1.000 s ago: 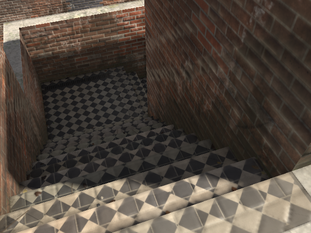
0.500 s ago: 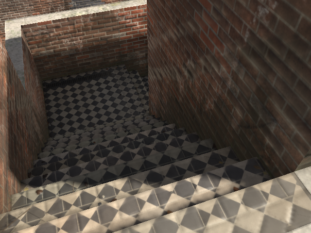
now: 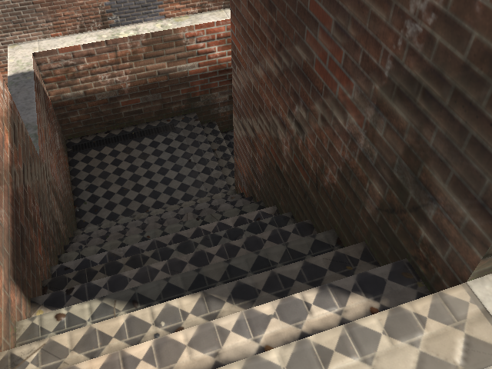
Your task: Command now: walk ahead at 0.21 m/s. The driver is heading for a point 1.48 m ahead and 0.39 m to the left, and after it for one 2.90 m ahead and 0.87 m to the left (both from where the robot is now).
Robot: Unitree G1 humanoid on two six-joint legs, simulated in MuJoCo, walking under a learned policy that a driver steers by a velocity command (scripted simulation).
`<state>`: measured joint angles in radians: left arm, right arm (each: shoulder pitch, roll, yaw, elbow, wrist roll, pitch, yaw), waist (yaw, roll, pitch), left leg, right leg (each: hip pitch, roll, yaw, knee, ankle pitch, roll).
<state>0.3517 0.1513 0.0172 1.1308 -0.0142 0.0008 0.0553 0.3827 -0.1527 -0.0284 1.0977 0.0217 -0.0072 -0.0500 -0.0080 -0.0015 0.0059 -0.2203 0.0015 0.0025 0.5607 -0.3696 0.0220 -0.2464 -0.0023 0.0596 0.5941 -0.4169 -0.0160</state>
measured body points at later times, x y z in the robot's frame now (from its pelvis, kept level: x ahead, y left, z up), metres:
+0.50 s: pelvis +0.18 -0.02 -0.01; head +0.21 -0.02 +0.44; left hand +0.02 +0.19 -0.14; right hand +0.38 -0.23 -0.13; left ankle +0.36 +0.11 -0.69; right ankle +0.01 -0.13 -0.73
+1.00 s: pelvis +0.42 +0.02 -0.01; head +0.41 +0.03 +0.44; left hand +0.48 +0.32 -0.11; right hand +0.56 -0.21 -0.13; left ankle +0.35 +0.08 -0.73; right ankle +0.56 -0.11 -0.67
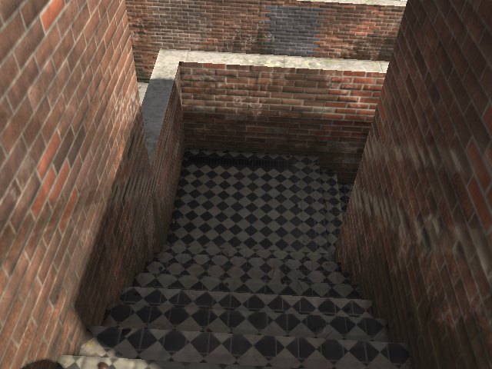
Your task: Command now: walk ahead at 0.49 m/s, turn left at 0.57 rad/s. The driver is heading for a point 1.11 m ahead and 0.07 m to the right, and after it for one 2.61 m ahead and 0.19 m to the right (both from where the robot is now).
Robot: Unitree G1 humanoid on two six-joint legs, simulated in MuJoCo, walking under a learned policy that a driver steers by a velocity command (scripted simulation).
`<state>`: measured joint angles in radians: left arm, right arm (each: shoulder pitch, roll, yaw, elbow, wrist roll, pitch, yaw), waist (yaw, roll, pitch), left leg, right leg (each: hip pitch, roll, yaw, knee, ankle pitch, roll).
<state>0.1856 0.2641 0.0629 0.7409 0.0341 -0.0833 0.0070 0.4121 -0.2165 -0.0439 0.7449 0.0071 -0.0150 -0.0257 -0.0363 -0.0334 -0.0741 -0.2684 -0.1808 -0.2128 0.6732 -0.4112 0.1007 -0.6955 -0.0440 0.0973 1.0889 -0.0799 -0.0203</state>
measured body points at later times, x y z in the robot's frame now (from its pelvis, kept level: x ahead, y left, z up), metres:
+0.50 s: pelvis +0.20 -0.13 -0.22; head +0.19 -0.15 +0.23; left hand +0.01 +0.04 -0.35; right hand +0.37 -0.32 -0.35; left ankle +0.26 +0.06 -0.74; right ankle +0.18 -0.23 -0.92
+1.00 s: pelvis +0.43 -0.01 -0.41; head +0.43 +0.00 +0.04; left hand +0.37 +0.24 -0.56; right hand +0.51 -0.25 -0.54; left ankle +0.45 +0.10 -1.13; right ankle +0.35 -0.20 -0.86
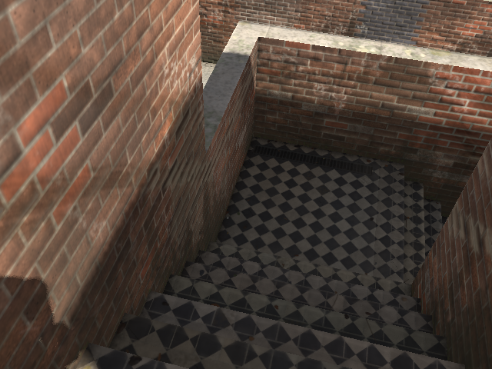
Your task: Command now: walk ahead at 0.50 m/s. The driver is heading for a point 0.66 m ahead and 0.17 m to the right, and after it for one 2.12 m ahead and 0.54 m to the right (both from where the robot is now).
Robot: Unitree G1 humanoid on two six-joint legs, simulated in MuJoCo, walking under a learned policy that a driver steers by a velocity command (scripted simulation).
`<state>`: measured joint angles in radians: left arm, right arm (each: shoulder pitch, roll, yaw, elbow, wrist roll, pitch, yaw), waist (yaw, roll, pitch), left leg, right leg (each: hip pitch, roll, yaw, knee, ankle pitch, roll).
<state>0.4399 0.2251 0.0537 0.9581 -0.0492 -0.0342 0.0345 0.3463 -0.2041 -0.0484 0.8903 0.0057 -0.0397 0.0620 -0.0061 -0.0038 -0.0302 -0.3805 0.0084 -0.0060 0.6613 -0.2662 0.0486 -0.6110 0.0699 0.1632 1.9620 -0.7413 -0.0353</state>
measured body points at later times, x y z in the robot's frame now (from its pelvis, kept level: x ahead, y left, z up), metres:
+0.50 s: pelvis +0.24 -0.06 -0.21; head +0.24 -0.06 +0.24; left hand +0.23 +0.19 -0.35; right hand +0.27 -0.31 -0.35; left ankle +0.17 +0.09 -0.64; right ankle +0.22 -0.15 -0.93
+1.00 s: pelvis +0.49 -0.05 -0.42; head +0.48 -0.04 +0.03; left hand +0.64 +0.16 -0.56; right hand +0.34 -0.24 -0.57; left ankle +0.51 +0.05 -1.13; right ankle +0.42 -0.19 -0.89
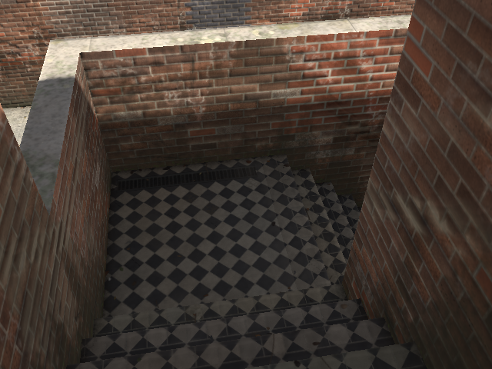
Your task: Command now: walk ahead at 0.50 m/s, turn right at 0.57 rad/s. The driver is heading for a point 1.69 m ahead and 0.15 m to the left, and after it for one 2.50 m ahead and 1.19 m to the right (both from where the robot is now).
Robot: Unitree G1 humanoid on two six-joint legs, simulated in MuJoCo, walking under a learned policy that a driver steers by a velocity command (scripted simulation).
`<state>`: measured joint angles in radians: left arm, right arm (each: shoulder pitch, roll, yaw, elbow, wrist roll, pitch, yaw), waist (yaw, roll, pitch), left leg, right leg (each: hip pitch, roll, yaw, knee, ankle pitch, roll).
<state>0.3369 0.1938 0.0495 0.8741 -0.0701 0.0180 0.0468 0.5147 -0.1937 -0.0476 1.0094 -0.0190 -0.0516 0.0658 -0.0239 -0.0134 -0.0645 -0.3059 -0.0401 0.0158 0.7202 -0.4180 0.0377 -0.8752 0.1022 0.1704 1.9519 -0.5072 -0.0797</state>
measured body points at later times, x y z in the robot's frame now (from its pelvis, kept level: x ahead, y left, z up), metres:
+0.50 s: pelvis +0.23 -0.09 -0.20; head +0.24 -0.10 +0.25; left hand +0.35 +0.14 -0.33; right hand +0.14 -0.32 -0.35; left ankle +0.16 +0.12 -0.67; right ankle +0.25 -0.19 -0.92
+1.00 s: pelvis +0.47 -0.04 -0.41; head +0.48 -0.03 +0.04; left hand +0.54 +0.22 -0.55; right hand +0.48 -0.30 -0.55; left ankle +0.46 +0.05 -1.13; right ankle +0.38 -0.19 -0.83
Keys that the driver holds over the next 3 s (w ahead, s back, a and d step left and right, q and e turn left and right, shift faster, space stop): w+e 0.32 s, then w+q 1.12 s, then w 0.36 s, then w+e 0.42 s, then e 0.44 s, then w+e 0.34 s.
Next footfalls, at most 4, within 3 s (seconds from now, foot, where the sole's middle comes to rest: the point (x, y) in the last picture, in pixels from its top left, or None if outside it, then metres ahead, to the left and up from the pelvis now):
0.40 right None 0.29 -0.20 -0.96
0.90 left None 0.50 0.05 -1.16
1.34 right None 0.76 -0.13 -1.37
1.88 left None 0.94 0.27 -1.57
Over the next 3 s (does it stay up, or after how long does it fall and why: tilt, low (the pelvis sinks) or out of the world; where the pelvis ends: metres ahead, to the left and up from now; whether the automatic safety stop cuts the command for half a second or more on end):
stays up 1.31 0.29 -1.16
